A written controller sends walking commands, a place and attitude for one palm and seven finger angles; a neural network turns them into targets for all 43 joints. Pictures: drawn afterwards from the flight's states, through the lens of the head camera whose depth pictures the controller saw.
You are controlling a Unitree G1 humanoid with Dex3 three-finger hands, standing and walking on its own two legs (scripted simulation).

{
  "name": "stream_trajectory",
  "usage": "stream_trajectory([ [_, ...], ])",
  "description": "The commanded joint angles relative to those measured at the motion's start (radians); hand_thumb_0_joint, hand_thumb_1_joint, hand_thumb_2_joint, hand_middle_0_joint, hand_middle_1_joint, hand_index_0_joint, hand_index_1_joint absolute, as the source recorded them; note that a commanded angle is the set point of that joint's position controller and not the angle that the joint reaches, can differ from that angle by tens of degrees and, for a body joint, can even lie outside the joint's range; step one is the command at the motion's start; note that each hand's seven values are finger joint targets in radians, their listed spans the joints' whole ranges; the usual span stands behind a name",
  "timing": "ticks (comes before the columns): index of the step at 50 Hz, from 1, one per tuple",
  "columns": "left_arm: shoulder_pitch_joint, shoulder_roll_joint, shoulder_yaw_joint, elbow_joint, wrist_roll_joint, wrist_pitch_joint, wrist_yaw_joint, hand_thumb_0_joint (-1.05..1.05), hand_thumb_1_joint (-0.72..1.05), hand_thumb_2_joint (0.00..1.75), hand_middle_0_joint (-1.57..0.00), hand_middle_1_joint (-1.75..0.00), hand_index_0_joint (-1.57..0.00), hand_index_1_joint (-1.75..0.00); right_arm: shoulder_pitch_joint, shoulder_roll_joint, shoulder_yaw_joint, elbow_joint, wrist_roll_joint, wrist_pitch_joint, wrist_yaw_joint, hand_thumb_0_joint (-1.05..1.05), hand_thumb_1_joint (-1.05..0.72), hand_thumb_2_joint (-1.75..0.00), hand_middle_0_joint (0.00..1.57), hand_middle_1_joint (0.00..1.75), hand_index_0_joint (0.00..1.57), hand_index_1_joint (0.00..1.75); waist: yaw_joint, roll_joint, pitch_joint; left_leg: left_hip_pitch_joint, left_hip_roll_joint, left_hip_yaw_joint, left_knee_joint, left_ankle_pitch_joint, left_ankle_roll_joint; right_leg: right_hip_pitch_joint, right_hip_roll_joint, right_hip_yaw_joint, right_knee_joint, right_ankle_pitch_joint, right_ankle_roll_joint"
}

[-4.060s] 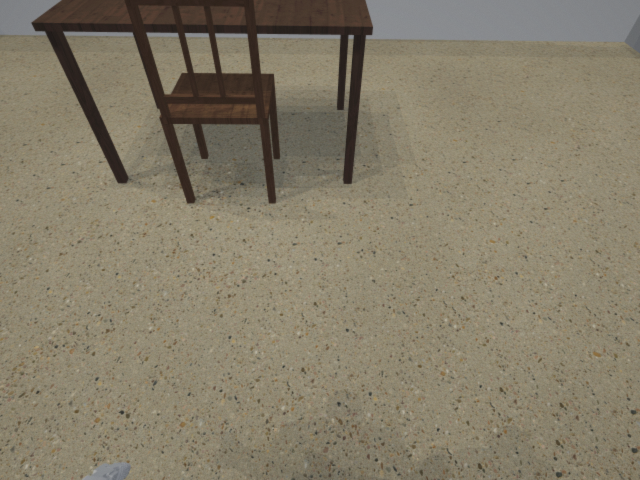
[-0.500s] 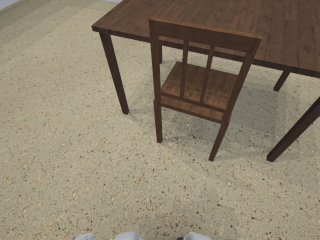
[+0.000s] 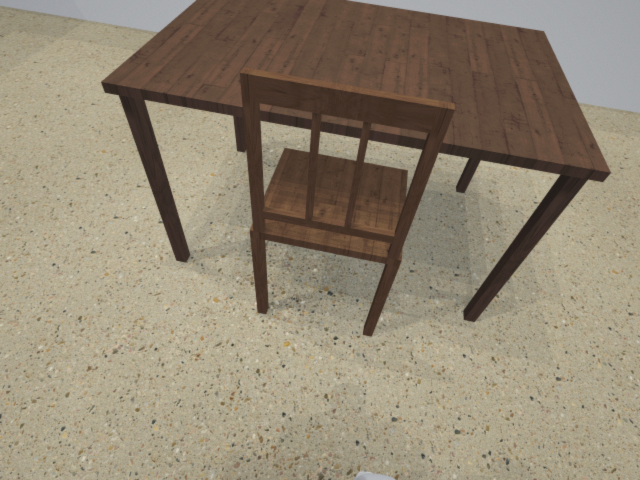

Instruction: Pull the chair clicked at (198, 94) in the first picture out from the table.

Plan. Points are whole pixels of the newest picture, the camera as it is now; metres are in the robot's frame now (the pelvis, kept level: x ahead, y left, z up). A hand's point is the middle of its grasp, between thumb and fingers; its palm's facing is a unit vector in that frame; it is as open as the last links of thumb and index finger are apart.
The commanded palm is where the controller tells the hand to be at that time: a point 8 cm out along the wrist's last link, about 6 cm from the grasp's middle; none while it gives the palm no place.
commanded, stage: turn to face it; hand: left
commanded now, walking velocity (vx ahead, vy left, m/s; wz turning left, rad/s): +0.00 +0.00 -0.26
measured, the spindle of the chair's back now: (312, 170) +0.74 +0.08 -0.09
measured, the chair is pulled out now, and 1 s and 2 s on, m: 0.00 0.00 0.00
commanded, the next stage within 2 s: take the last steps up to it in 0.04 s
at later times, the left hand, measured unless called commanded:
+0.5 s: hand out of the picture +0.10 +0.13 -0.16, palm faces -0.11 -0.97 -0.22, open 7.2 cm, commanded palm none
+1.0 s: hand (239, 405) +0.25 +0.14 -0.17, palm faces -0.12 -0.97 -0.20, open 7.3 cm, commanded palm none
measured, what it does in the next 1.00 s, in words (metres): walks ahead: right foot, then left foot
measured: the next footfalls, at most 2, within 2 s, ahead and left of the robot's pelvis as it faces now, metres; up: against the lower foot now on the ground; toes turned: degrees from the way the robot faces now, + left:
right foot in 0.30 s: +0.00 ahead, -0.13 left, +0.00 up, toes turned -11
left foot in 0.72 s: +0.23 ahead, +0.07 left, +0.00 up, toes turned -2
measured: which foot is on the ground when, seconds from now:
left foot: down 0.00-0.30, up 0.32-0.70, down 0.72-1.00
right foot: up 0.00-0.28, down 0.30-0.72, up 0.74-1.00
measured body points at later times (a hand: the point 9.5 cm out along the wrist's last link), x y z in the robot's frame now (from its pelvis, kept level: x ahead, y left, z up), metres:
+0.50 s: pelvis +0.04 -0.04 +0.00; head +0.05 -0.06 +0.45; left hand +0.10 +0.18 -0.14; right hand -0.01 -0.28 -0.16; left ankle +0.07 +0.09 -0.68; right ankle -0.04 -0.13 -0.74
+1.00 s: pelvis +0.18 -0.03 +0.00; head +0.20 -0.04 +0.45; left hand +0.25 +0.19 -0.15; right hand +0.15 -0.25 -0.16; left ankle +0.19 +0.07 -0.74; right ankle +0.20 -0.16 -0.71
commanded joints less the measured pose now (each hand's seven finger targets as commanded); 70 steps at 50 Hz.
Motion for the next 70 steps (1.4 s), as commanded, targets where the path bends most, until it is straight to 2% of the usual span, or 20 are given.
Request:
stream_trajectory([
  [1,0.031,0.052,0.011,-0.057,-0.008,-0.013,-0.004,0.0,0.9,0.9,-0.2,-0.3,-0.2,-0.3,-0.003,-0.158,-0.041,-0.062,-0.001,-0.031,-0.012,0.0,-0.9,-0.9,0.2,0.3,0.2,0.3,-0.008,0.199,-0.035,0.081,0.254,-0.115,-0.191,0.4,0.122,-0.063,-0.077,-0.026,0.144,0.008,0.034],
  [7,-0.083,0.019,-0.019,-0.067,-0.012,-0.017,0.001,0.0,0.9,0.9,-0.2,-0.3,-0.2,-0.3,0.136,-0.186,-0.058,0.023,-0.002,-0.024,-0.007,0.0,-0.9,-0.9,0.2,0.3,0.2,0.3,-0.081,0.236,-0.052,0.186,0.281,-0.089,-0.12,0.626,0.135,0.049,-0.088,-0.104,-0.165,-0.068,0.024],
  [12,-0.021,0.013,-0.026,-0.018,-0.009,-0.045,-0.008,0.0,0.9,0.9,-0.2,-0.3,-0.2,-0.3,0.16,-0.189,-0.064,0.067,-0.003,-0.024,0.005,0.0,-0.9,-0.9,0.2,0.3,0.2,0.3,-0.052,0.208,-0.084,0.083,0.266,-0.086,-0.069,0.207,0.085,0.29,-0.057,-0.156,-0.486,0.076,-0.02],
  [14,0.111,0.114,-0.004,0.032,0.0,-0.068,0.006,0.0,0.9,0.9,-0.2,-0.3,-0.2,-0.3,0.128,-0.102,-0.043,0.05,0.014,-0.036,0.016,0.0,-0.9,-0.9,0.2,0.3,0.2,0.3,0.014,-0.069,-0.104,-0.257,0.138,0.071,0.212,-0.13,-0.016,0.619,-0.299,0.132,-0.676,0.13,-0.114],
  [16,0.209,0.156,0.004,0.068,-0.011,-0.083,0.024,0.0,0.9,0.9,-0.2,-0.3,-0.2,-0.3,-0.016,-0.106,-0.033,-0.001,-0.002,-0.034,0.023,0.0,-0.9,-0.9,0.2,0.3,0.2,0.3,0.075,-0.21,-0.008,-0.478,0.071,-0.039,0.496,-0.326,-0.033,0.552,-0.441,0.358,-0.741,0.274,-0.248],
  [21,0.078,0.046,-0.03,0.055,-0.008,-0.111,0.028,0.0,0.9,0.9,-0.2,-0.3,-0.2,-0.3,0.088,-0.066,-0.046,0.089,-0.005,-0.032,0.041,0.0,-0.9,-0.9,0.2,0.3,0.2,0.3,-0.037,-0.06,0.077,-0.385,0.096,-0.025,0.54,-0.077,-0.054,0.377,-0.326,0.092,-0.745,0.349,-0.208],
  [30,0.139,0.07,-0.023,0.112,-0.002,-0.123,0.032,0.0,0.9,0.9,-0.2,-0.3,-0.2,-0.3,0.003,-0.043,-0.044,0.058,0.005,-0.052,0.059,0.0,-0.9,-0.9,0.2,0.3,0.2,0.3,-0.021,-0.062,0.088,-0.283,0.067,0.0,0.243,-0.018,-0.02,0.408,-0.325,0.051,-0.724,0.427,-0.193],
  [33,0.125,0.068,-0.02,0.123,-0.007,-0.117,0.03,0.0,0.9,0.9,-0.2,-0.3,-0.2,-0.3,0.117,-0.054,-0.046,0.093,0.0,-0.065,0.046,0.0,-0.9,-0.9,0.2,0.3,0.2,0.3,-0.082,-0.035,0.058,-0.039,0.005,0.044,0.087,0.043,0.002,0.333,-0.272,-0.007,-0.564,0.517,-0.154],
  [34,0.131,0.05,-0.024,0.125,-0.012,-0.115,0.029,0.0,0.9,0.9,-0.2,-0.3,-0.2,-0.3,0.232,-0.084,-0.051,0.129,-0.007,-0.073,0.036,0.0,-0.9,-0.9,0.2,0.3,0.2,0.3,-0.124,0.037,-0.006,0.127,0.0,0.028,0.01,0.087,0.016,0.29,-0.225,-0.04,-0.374,0.558,-0.132],
  [36,0.165,-0.032,-0.037,0.079,-0.025,-0.116,0.016,0.0,0.9,0.9,-0.2,-0.3,-0.2,-0.3,0.405,-0.246,-0.078,0.157,-0.014,-0.072,0.016,0.0,-0.9,-0.9,0.2,0.3,0.2,0.3,-0.138,0.381,-0.145,0.358,0.401,-0.527,-0.203,0.153,0.192,-0.028,-0.025,-0.133,0.165,-0.167,-0.063],
  [37,0.133,-0.015,-0.035,0.061,-0.015,-0.109,0.02,0.0,0.9,0.9,-0.2,-0.3,-0.2,-0.3,0.356,-0.241,-0.077,0.145,-0.004,-0.064,0.01,0.0,-0.9,-0.9,0.2,0.3,0.2,0.3,-0.131,0.279,-0.121,0.256,0.435,-0.558,-0.246,-0.054,0.23,-0.065,-0.064,-0.055,0.296,-0.203,-0.078],
  [43,0.14,-0.073,-0.036,0.088,-0.003,-0.08,0.005,0.0,0.9,0.9,-0.2,-0.3,-0.2,-0.3,0.122,-0.084,-0.037,0.102,0.004,-0.091,0.005,0.0,-0.9,-0.9,0.2,0.3,0.2,0.3,-0.012,0.15,0.009,-0.054,0.251,-0.161,-0.3,0.12,0.157,0.041,-0.167,-0.075,0.078,0.042,-0.038],
  [51,0.143,-0.077,-0.043,0.074,0.005,-0.086,0.01,0.0,0.9,0.9,-0.2,-0.3,-0.2,-0.3,0.115,-0.1,-0.051,0.126,0.002,-0.06,0.019,0.0,-0.9,-0.9,0.2,0.3,0.2,0.3,0.008,0.117,0.03,-0.13,0.198,-0.096,-0.169,-0.094,0.121,0.288,-0.099,-0.174,-0.369,0.179,-0.019],
  [52,0.181,-0.049,-0.036,0.088,0.006,-0.093,0.015,0.0,0.9,0.9,-0.2,-0.3,-0.2,-0.3,0.114,-0.072,-0.046,0.132,0.006,-0.059,0.021,0.0,-0.9,-0.9,0.2,0.3,0.2,0.3,0.028,0.047,0.031,-0.183,0.155,-0.068,-0.081,-0.131,0.088,0.372,-0.11,-0.136,-0.45,0.193,-0.025],
  [54,0.26,0.09,-0.015,0.096,0.004,-0.112,0.026,0.0,0.9,0.9,-0.2,-0.3,-0.2,-0.3,0.137,-0.003,-0.032,0.095,0.011,-0.063,0.029,0.0,-0.9,-0.9,0.2,0.3,0.2,0.3,0.034,-0.256,0.007,-0.369,-0.022,0.065,0.314,-0.295,0.002,0.465,-0.43,0.342,-0.711,0.158,-0.174],
  [55,0.264,0.105,-0.011,0.094,-0.007,-0.116,0.029,0.0,0.9,0.9,-0.2,-0.3,-0.2,-0.3,0.1,-0.033,-0.032,0.086,0.007,-0.058,0.024,0.0,-0.9,-0.9,0.2,0.3,0.2,0.3,0.046,-0.214,-0.025,-0.357,0.003,-0.022,0.449,-0.327,0.001,0.436,-0.471,0.401,-0.761,0.243,-0.231],
  [58,0.068,0.013,-0.038,0.069,-0.004,-0.117,0.049,0.0,0.9,0.9,-0.2,-0.3,-0.2,-0.3,0.131,-0.003,-0.018,0.142,0.016,-0.043,0.01,0.0,-0.9,-0.9,0.2,0.3,0.2,0.3,-0.04,-0.018,-0.021,-0.215,0.056,-0.084,0.438,-0.198,-0.031,0.32,-0.399,0.13,-0.648,0.783,-0.223],
  [62,0.036,0.038,-0.038,0.08,-0.008,-0.092,0.058,0.0,0.9,0.9,-0.2,-0.3,-0.2,-0.3,0.145,0.018,-0.013,0.159,0.027,-0.014,0.005,0.0,-0.9,-0.9,0.2,0.3,0.2,0.3,-0.04,-0.067,-0.069,-0.101,0.015,-0.038,0.202,-0.099,-0.05,0.358,-0.332,-0.015,-0.569,0.94,-0.189],
  [66,0.039,0.053,-0.026,0.088,-0.016,-0.062,0.064,0.0,0.9,0.9,-0.2,-0.3,-0.2,-0.3,0.143,-0.034,-0.029,0.154,0.014,-0.004,0.002,0.0,-0.9,-0.9,0.2,0.3,0.2,0.3,-0.043,-0.063,-0.059,0.037,0.028,-0.025,-0.05,0.213,-0.048,0.316,-0.285,-0.037,-0.469,0.761,-0.115],
  [70,0.048,-0.007,-0.039,0.066,-0.019,-0.03,0.068,0.0,0.9,0.9,-0.2,-0.3,-0.2,-0.3,0.101,-0.125,-0.045,0.122,0.008,-0.007,-0.012,0.0,-0.9,-0.9,0.2,0.3,0.2,0.3,-0.031,0.326,-0.047,0.058,0.29,-0.262,-0.152,0.854,0.145,0.193,-0.097,-0.113,-0.172,-0.102,-0.004],
])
